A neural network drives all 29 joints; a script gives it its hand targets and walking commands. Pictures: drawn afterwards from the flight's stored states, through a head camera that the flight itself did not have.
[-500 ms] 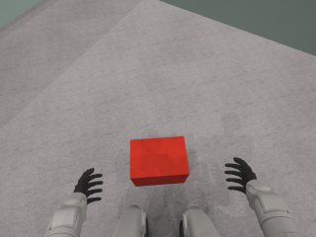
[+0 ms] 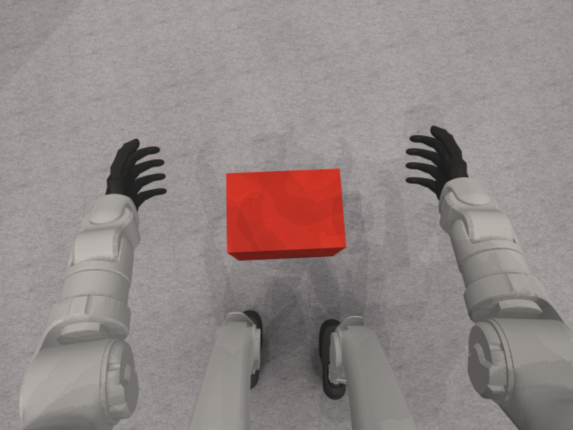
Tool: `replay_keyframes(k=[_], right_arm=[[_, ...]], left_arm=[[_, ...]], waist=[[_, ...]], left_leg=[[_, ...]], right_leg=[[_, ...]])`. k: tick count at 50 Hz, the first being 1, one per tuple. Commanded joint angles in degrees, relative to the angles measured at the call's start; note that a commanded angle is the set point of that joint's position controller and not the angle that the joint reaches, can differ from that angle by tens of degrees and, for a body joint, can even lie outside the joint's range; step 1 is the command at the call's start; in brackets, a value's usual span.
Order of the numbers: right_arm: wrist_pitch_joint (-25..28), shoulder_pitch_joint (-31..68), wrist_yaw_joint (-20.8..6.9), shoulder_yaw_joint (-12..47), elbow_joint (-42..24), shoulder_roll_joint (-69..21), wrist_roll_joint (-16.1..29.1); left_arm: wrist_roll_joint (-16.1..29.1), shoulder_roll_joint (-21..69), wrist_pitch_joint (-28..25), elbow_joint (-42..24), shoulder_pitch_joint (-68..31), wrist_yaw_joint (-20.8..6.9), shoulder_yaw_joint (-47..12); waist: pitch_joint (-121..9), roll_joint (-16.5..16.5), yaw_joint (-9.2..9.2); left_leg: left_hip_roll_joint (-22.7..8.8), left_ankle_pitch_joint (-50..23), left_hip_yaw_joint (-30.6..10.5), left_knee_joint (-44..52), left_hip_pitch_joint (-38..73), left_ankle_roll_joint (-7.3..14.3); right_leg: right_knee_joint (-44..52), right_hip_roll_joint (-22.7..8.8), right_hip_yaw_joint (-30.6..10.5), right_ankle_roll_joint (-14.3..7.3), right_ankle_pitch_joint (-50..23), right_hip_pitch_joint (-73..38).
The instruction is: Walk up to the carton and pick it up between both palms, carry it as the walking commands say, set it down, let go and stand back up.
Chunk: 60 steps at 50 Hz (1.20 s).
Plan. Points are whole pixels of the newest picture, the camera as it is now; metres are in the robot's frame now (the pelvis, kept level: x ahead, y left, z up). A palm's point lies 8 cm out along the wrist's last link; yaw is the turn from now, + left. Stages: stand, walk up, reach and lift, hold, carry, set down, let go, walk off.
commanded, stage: reach and lift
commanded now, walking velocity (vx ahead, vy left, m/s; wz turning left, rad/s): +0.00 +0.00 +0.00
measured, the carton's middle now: (284, 219) +0.48 +0.03 -0.55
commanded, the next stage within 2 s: none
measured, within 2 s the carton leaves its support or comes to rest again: neither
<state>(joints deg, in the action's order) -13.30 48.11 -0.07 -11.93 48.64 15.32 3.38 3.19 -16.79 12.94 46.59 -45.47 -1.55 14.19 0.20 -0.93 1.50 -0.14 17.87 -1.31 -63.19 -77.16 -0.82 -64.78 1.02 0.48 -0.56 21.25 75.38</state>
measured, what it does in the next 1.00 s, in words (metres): lowers itself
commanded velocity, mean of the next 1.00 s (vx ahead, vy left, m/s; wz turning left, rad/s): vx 0.00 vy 0.00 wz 0.00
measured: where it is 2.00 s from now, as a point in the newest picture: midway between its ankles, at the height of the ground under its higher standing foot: (290, 368)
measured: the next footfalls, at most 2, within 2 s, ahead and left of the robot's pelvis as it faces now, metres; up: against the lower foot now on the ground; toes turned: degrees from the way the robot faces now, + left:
none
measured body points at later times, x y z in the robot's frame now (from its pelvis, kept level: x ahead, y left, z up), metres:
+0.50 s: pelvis +0.02 +0.01 -0.03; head +0.31 +0.01 +0.31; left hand +0.48 +0.26 -0.15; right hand +0.51 -0.21 -0.15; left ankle +0.09 +0.13 -0.63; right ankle +0.07 -0.11 -0.63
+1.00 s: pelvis -0.02 +0.01 -0.18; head +0.31 +0.01 +0.12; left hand +0.48 +0.26 -0.31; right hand +0.51 -0.22 -0.31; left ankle +0.09 +0.13 -0.63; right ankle +0.07 -0.11 -0.63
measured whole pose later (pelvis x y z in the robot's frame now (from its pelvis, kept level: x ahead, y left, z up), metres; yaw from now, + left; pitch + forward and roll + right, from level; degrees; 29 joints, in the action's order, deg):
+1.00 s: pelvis -0.02 +0.01 -0.18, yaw -1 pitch +48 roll +0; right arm -7.8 63.7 -1.2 -12.4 50.7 23.8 8.6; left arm 7.4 -20.9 7.7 47.3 -60.6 0.3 15.3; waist -0.9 -0.7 1.7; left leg 0.9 26.4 -0.3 -100.4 -121.9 -0.1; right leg -102.3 1.8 -1.2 1.2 30.2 120.0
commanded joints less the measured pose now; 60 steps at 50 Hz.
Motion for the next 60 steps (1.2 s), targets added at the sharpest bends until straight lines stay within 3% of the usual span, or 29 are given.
replay_keyframes(k=[1, 7, 16, 20, 26, 32, 37, 43, 60], right_arm=[[4.1, 13.1, -0.3, -1.6, -5.1, 9.0, 0.9], [6.7, 16.0, -1.4, -1.4, -3.5, 9.6, 2.5], [8.7, 13.9, -2.7, -3.8, -5.1, 9.1, 0.3], [9.2, 14.6, -3.2, -4.7, -4.7, 8.9, -0.5], [8.7, 18.3, -3.5, -5.4, -1.4, 10.0, -0.2], [7.7, 22.3, -3.0, -5.2, -0.6, 13.0, 1.2], [6.7, 24.8, -2.3, -4.1, -4.0, 15.6, 2.7], [6.1, 26.6, -1.6, -2.3, -5.1, 16.7, 4.6], [9.0, 30.6, 0.8, 0.8, -0.1, 17.5, 6.9]], left_arm=[[0.6, -8.0, -3.9, -5.1, -12.9, -0.1, 1.3], [0.2, -8.7, -6.6, -3.2, -15.2, -0.9, 3.0], [-1.5, -7.7, -8.7, -4.8, -12.0, -2.4, 6.3], [-1.7, -7.5, -9.1, -4.9, -12.8, -2.7, 7.0], [-1.3, -7.6, -8.4, -2.3, -17.4, -2.5, 5.8], [-0.3, -9.0, -7.0, -2.3, -22.3, -1.1, 4.4], [1.0, -11.4, -6.1, -5.7, -24.3, 0.6, 3.8], [3.2, -12.4, -5.9, -6.5, -25.3, 1.7, 2.8], [6.0, -13.9, -8.8, -0.9, -29.1, 2.8, 0.6]], waist=[[-50.7, 1.3, -0.31], [-56.9, 0.8, 0.67], [-62.2, -0.9, 0.86], [-60.0, -1.0, 0.62], [-55.3, -0.1, 0.17], [-58.7, 1.4, -0.08], [-65.6, 1.7, 0.50], [-64.0, 0.2, 0.95], [-57.2, -0.4, 0.90]], left_leg=[[2.2, -13.6, 2.4, 3.3, 26.5, -0.6], [2.1, -21.9, 2.2, 2.4, 24.2, -0.4], [2.1, -30.8, 0.9, 1.4, 20.2, -0.1], [2.2, -28.2, 1.0, -0.3, 16.0, -0.3], [2.3, -17.8, 2.1, -6.4, 8.6, -0.8], [2.4, -12.2, 3.0, -14.5, 6.4, -1.5], [2.4, -10.7, 3.8, -20.7, 5.7, -1.7], [2.2, -7.7, 4.2, -26.2, -1.6, -1.4], [0.5, -5.4, 3.3, -41.4, -12.8, -1.0]], right_leg=[[5.9, 1.9, 0.3, 1.1, -11.8, -17.3], [4.6, 1.5, -0.6, 1.5, -19.9, -16.4], [3.6, 1.3, -1.5, 1.7, -29.5, -14.8], [2.2, 1.3, -1.2, 1.7, -26.2, -9.8], [-3.9, 1.6, 0.3, 1.6, -14.3, 2.2], [-12.1, 1.9, 2.2, 1.8, -6.8, 10.1], [-18.2, 2.0, 2.8, 1.9, -5.1, 11.3], [-24.2, 1.7, 2.4, 2.1, -3.6, 13.9], [-39.4, 0.1, 1.6, 2.2, -2.6, 23.3]])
